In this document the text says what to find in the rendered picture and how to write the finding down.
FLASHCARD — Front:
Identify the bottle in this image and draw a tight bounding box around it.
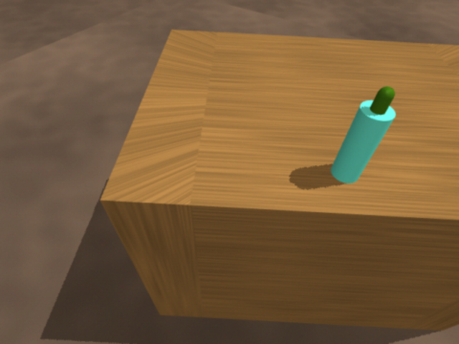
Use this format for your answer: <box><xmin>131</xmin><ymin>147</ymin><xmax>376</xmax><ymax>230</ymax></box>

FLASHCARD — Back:
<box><xmin>331</xmin><ymin>87</ymin><xmax>396</xmax><ymax>183</ymax></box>

